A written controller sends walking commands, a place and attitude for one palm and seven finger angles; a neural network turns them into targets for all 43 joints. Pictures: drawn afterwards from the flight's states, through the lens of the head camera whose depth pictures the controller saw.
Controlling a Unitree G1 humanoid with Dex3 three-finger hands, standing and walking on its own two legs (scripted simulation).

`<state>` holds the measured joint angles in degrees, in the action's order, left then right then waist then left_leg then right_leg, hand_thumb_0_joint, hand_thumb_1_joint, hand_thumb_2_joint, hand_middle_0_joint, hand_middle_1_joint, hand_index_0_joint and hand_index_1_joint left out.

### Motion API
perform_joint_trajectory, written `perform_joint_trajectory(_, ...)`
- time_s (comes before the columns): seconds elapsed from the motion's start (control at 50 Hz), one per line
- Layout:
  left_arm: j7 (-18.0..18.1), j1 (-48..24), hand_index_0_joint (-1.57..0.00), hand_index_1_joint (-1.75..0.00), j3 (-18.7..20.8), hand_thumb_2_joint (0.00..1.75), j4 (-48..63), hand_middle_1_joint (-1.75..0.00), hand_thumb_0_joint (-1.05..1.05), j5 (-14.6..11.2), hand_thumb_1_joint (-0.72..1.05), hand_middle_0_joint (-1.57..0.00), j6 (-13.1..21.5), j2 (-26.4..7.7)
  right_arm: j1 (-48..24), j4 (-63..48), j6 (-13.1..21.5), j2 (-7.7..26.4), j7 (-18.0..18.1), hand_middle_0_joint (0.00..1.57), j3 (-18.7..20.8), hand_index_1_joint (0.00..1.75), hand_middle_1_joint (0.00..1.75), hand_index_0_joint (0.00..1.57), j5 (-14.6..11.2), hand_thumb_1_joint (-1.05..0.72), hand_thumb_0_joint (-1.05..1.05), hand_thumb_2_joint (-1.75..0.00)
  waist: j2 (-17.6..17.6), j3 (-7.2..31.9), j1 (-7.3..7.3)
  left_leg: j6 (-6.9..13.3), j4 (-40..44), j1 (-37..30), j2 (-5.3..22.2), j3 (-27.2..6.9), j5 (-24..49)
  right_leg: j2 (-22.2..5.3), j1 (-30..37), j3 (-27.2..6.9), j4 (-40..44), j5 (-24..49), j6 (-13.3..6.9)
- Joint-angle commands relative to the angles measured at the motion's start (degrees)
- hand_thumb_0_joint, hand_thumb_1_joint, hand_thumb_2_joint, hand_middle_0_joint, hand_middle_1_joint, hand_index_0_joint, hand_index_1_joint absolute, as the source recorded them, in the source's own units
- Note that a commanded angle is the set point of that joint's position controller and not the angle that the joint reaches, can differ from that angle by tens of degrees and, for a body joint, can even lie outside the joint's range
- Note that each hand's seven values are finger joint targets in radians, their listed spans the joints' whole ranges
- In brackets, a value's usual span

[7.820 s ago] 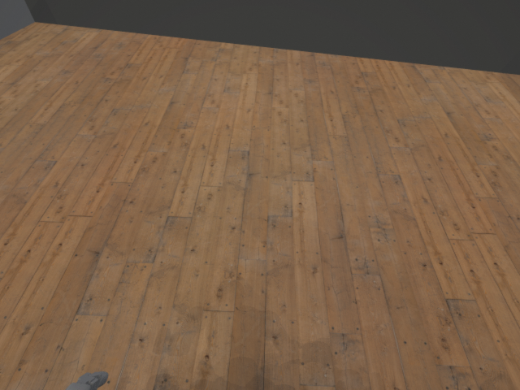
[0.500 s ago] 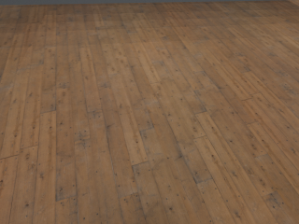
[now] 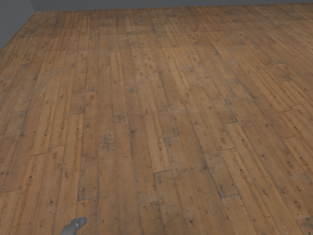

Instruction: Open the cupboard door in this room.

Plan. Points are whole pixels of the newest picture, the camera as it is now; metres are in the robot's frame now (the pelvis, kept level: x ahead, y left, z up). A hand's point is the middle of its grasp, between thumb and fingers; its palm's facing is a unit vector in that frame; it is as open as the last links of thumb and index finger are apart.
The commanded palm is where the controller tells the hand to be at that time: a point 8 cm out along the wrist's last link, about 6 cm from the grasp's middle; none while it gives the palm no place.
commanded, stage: turn or walk to find it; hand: left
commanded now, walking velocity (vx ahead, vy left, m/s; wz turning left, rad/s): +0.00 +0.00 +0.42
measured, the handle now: out of the picture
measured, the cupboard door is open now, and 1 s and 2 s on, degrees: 0 0 0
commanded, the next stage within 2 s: none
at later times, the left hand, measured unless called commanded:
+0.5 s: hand out of the picture -0.05 +0.20 -0.17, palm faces +0.30 -0.92 -0.24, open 7.4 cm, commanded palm none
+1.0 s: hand out of the picture -0.03 +0.22 -0.15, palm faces +0.42 -0.86 -0.28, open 7.4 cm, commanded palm none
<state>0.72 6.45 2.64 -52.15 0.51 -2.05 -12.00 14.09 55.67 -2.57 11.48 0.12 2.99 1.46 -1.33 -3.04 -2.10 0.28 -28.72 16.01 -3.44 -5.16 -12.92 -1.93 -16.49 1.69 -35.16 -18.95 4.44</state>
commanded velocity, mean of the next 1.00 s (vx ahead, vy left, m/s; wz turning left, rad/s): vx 0.00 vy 0.00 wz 0.42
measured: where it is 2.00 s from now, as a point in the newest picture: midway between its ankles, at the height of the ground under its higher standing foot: outside the picture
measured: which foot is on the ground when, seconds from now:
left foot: down 0.00-0.02, up 0.04-0.50, down 0.52-1.00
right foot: up 0.00-0.00, down 0.02-0.52, up 0.54-1.00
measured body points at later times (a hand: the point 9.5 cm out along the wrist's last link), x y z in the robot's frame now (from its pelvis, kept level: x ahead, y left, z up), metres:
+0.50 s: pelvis -0.03 +0.00 +0.00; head +0.00 +0.01 +0.45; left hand -0.07 +0.25 -0.15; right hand +0.10 -0.23 -0.15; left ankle -0.07 +0.12 -0.72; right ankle +0.00 -0.11 -0.73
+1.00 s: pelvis -0.05 -0.02 +0.00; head -0.02 -0.03 +0.45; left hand -0.05 +0.26 -0.12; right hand +0.09 -0.22 -0.16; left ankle -0.07 +0.12 -0.73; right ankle +0.00 -0.12 -0.73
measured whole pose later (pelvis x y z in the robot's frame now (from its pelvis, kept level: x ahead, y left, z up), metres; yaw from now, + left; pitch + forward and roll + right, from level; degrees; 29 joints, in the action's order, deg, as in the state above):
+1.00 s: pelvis -0.05 -0.02 +0.00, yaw +25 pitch +0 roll +1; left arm 0.7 7.5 2.7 -52.6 0.5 -2.1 -12.0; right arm 13.3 55.4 -2.6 11.6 0.0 3.1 1.4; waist -1.5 -3.0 -1.8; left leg -0.3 -29.2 16.6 -2.7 -4.1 -12.3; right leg -2.2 -16.2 1.9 -35.1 -19.2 4.4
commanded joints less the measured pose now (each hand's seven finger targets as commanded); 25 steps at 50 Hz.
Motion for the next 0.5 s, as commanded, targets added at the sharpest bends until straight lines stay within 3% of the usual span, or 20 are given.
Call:
perform_joint_trajectory(0.0, 1.51, 9.85, -0.2, -0.3, 3.11, 0.9, 1.86, -0.3, 0.0, 1.09, 0.9, -0.2, 2.53, -14.12, -1.32, -6.24, 1.58, 4.4, 0.01, 0.2, 1.98, 0.3, 0.3, 0.2, -0.96, -0.9, 0.0, -0.9, 18.22, 7.22, 4.96, -1.75, -16.86, 18.27, -0.84, 1.18, -16.25, -22.59, 20.27, -20.56, 18.3, 14.94, -9.01)
perform_joint_trajectory(0.02, 1.5, 9.69, -0.2, -0.3, 2.82, 0.9, 2.7, -0.3, 0.0, 0.65, 0.9, -0.2, 2.12, -14.44, -2.36, -6.42, 0.81, 7.27, 0.18, 0.2, 2.85, 0.3, 0.3, 0.2, -0.51, -0.9, 0.0, -0.9, 14.04, 6.19, 5.26, -1.68, -27.92, 15.94, 0.77, -0.02, -21.06, -26.51, 11.07, -21.07, 19.47, 14.75, -13.45)
perform_joint_trajectory(0.04, 1.71, 5.65, -0.2, -0.3, 2.84, 0.9, 3.57, -0.3, 0.0, 0.49, 0.9, -0.2, 2.28, -11.85, -1.53, -5.16, -0.03, 7.29, -0.03, 0.2, 3.1, 0.3, 0.3, 0.2, -0.09, -0.9, 0.0, -0.9, 12.85, 3.68, 3.18, -1.66, -33.95, 16.3, 2.19, -2.06, -17.54, -23.02, 6.9, -17.12, 21.12, 9.13, -13.29)
perform_joint_trajectory(0.06, 1.8, 2.38, -0.2, -0.3, 2.67, 0.9, 4.19, -0.3, 0.0, 0.35, 0.9, -0.2, 2.02, -10.58, -0.5, -4.05, -0.57, 7.51, -0.26, 0.2, 3.29, 0.3, 0.3, 0.2, -0.14, -0.9, 0.0, -0.9, 11.7, 1.67, 1.82, -1.71, -37.7, 15.84, 3.04, -1.17, -14.73, -20.91, 3.89, -14.95, 21.86, 4.8, -12.06)
perform_joint_trajectory(0.1, 1.32, -0.02, -0.2, -0.3, 1.5, 0.9, 4.74, -0.3, 0.0, 0.28, 0.9, -0.2, 2.47, -7.67, 1.93, -1.87, -0.89, 6.72, -0.92, 0.2, 3.17, 0.3, 0.3, 0.2, 0.06, -0.9, 0.0, -0.9, 8.63, -0.2, 0.1, -2.77, -41.46, 15.15, 4.05, 0.97, -8.26, -15.46, 2.73, -6.47, 20.12, 8.03, -9.79)
perform_joint_trajectory(0.14, 1.21, 1.81, -0.2, -0.3, 1.32, 0.9, 4.16, -0.3, 0.0, 0.28, 0.9, -0.2, 2.82, -7.28, 3.16, -1.28, -1.05, 6.11, -1.01, 0.2, 2.93, 0.3, 0.3, 0.2, -0.07, -0.9, 0.0, -0.9, 9.93, 0.51, 0.35, -3.7, -41.99, 15.78, 4.23, 2.02, -5.84, -14.39, 4.95, -2.8, 19.65, 10.62, -9.29)
perform_joint_trajectory(0.18, 1.31, 3.8, -0.2, -0.3, 1.43, 0.9, 3.44, -0.3, 0.0, 0.35, 0.9, -0.2, 2.92, -7.09, 2.42, -1.25, -1.11, 6.19, -1.0, 0.2, 2.84, 0.3, 0.3, 0.2, -0.04, -0.9, 0.0, -0.9, 10.74, 0.62, 1.21, -4.46, -40.99, 16.32, 5.03, 2.48, -5.17, -14.8, 6.75, -1.85, 19.61, 11.82, -9.43)
perform_joint_trajectory(0.24, 1.38, 7.15, -0.2, -0.3, 1.7, 0.9, 1.94, -0.3, 0.0, 0.65, 0.9, -0.2, 2.9, -7.65, -0.8, -1.93, -1.05, 6.08, -0.88, 0.2, 2.5, 0.3, 0.3, 0.2, -0.08, -0.9, 0.0, -0.9, 10.42, 0.5, 2.87, -4.95, -36.23, 16.11, 5.96, 3.27, -7.72, -16.73, 8.83, -2.21, 18.73, 15.48, -10.93)
perform_joint_trajectory(0.32, 1.35, 8.92, -0.2, -0.3, 2.36, 0.9, 0.58, -0.3, 0.0, 1.15, 0.9, -0.2, 2.58, -9.53, -3.77, -2.54, -0.83, 5.12, -0.83, 0.2, 1.81, 0.3, 0.3, 0.2, -0.41, -0.9, 0.0, -0.9, 11.0, 0.5, 3.89, -4.74, -26.26, 12.26, 6.47, 5.96, -11.91, -18.55, 9.24, -0.64, 17.06, 19.47, -12.29)
perform_joint_trajectory(0.4, 1.18, 10.03, -0.2, -0.3, 2.98, 0.9, -0.32, -0.3, 0.0, 1.39, 0.9, -0.2, 2.19, -11.21, -4.86, -3.41, 0.27, 4.5, -0.68, 0.2, 1.09, 0.3, 0.3, 0.2, -1.0, -0.9, 0.0, -0.9, 12.71, 3.8, 4.79, -3.62, -14.56, 6.7, 5.81, 8.91, -13.79, -19.62, 11.5, 0.4, 12.52, 26.9, -12.89)
perform_joint_trajectory(0.44, 1.07, 9.03, -0.2, -0.3, 3.06, 0.9, -0.83, -0.3, 0.0, 1.16, 0.9, -0.2, 1.97, -11.66, -2.23, -2.83, 0.79, 4.67, -0.49, 0.2, 1.04, 0.3, 0.3, 0.2, -1.04, -0.9, 0.0, -0.9, 12.11, 5.42, 2.98, -3.1, -5.83, 1.28, 5.14, 10.22, -8.19, -18.97, 10.46, 2.62, 8.62, 27.53, -10.86)
perform_joint_trajectory(0.46, 0.94, 8.47, -0.2, -0.3, 3.0, 0.9, -0.97, -0.3, 0.0, 0.76, 0.9, -0.2, 1.7, -11.0, -0.59, -2.39, 1.19, 5.45, -0.56, 0.2, 1.12, 0.3, 0.3, 0.2, -1.02, -0.9, 0.0, -0.9, 9.45, 6.17, 1.89, -2.6, 1.97, -4.11, 5.23, 9.85, -1.23, -17.37, 8.01, 5.07, 4.51, 25.21, -8.33)
perform_joint_trajectory(0.48, 0.85, 9.05, -0.2, -0.3, 2.69, 0.9, -0.4, -0.3, 0.0, 0.22, 0.9, -0.2, 1.32, -9.46, 1.73, -1.88, 1.83, 8.22, -0.61, 0.2, 1.68, 0.3, 0.3, 0.2, -0.85, -0.9, 0.0, -0.9, 1.8, 8.28, 0.44, -1.31, 7.83, -11.98, 8.85, 5.34, 7.31, -14.48, 2.11, 7.78, -3.33, 18.14, -5.24)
